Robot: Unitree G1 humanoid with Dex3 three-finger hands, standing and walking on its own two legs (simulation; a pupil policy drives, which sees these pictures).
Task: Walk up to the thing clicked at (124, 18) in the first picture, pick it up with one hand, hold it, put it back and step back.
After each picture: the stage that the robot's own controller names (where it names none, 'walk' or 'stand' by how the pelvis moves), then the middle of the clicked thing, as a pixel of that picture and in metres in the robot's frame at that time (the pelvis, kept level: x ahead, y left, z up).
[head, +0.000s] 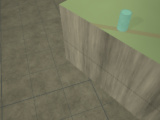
stand; (124, 20) +0.82 -0.23 -0.08
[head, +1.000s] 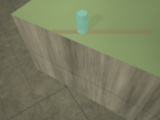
walk; (82, 22) +0.75 +0.06 -0.06
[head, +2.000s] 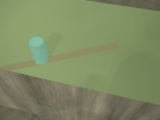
stand; (39, 50) +0.51 +0.21 -0.04
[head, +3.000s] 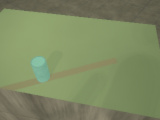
stand; (40, 69) +0.47 +0.21 -0.08
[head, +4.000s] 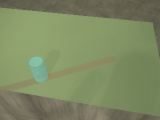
stand; (38, 69) +0.47 +0.21 -0.08
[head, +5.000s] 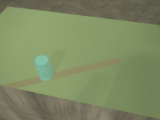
stand; (43, 68) +0.47 +0.20 -0.08
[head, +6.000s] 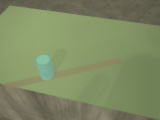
stand; (45, 67) +0.48 +0.19 -0.08
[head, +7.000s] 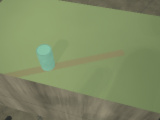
rise first; (46, 58) +0.50 +0.19 -0.08
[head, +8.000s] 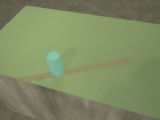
go down; (55, 64) +0.50 +0.18 -0.08
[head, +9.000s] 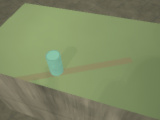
go down; (55, 63) +0.49 +0.18 -0.08
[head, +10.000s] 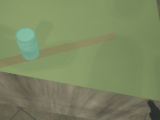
go down; (28, 44) +0.49 +0.17 -0.03
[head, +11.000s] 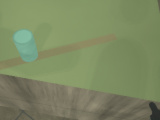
approach; (26, 46) +0.49 +0.18 -0.02
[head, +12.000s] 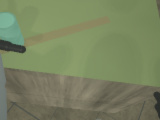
close in; (9, 32) +0.51 +0.18 +0.02
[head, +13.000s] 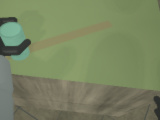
lift; (15, 42) +0.48 +0.18 +0.02
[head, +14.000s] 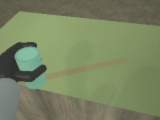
lift; (32, 68) +0.33 +0.17 +0.14
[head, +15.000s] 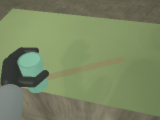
hold; (34, 73) +0.33 +0.17 +0.11
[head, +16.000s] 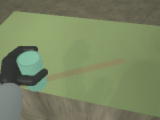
hold; (33, 71) +0.33 +0.17 +0.12
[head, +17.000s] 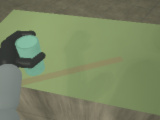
crouch; (31, 56) +0.38 +0.17 +0.13
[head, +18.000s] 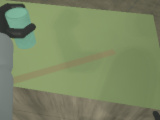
lower; (22, 29) +0.48 +0.18 +0.14
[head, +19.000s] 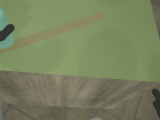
lower; out of the picture +0.52 +0.19 +0.03
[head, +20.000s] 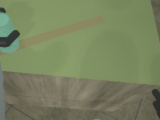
lower; (4, 34) +0.50 +0.18 +0.02
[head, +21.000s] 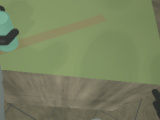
lower; (3, 32) +0.51 +0.19 +0.02
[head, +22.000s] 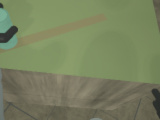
lower; (2, 29) +0.51 +0.19 +0.02
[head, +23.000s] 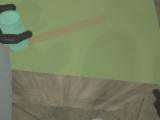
open; (14, 32) +0.51 +0.16 +0.02
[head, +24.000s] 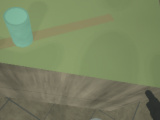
rise; (20, 28) +0.50 +0.15 +0.02
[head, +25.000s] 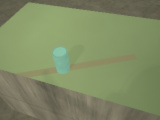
sink last; (61, 60) +0.49 +0.15 -0.03
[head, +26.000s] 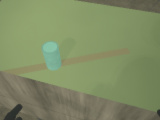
stand; (52, 56) +0.48 +0.16 -0.02
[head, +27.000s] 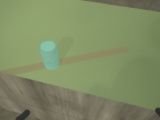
stand; (50, 55) +0.48 +0.16 -0.01
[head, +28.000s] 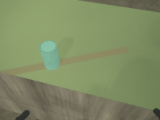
stand; (50, 55) +0.48 +0.16 -0.01
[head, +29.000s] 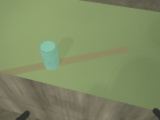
stand; (50, 55) +0.48 +0.16 -0.01
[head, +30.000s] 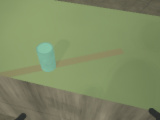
stand; (46, 57) +0.48 +0.16 -0.02
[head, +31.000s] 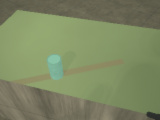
stand; (55, 67) +0.49 +0.17 -0.08
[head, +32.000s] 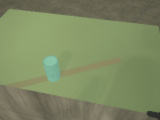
stand; (52, 69) +0.47 +0.18 -0.08
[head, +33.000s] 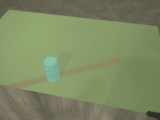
stand; (52, 69) +0.47 +0.18 -0.08
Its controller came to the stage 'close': yes
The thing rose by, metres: 0.21
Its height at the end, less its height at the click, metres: +0.00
